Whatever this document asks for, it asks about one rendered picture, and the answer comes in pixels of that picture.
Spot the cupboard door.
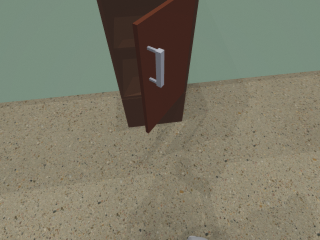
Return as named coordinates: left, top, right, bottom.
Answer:
left=132, top=0, right=196, bottom=134

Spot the handle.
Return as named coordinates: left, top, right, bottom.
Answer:
left=147, top=46, right=165, bottom=88

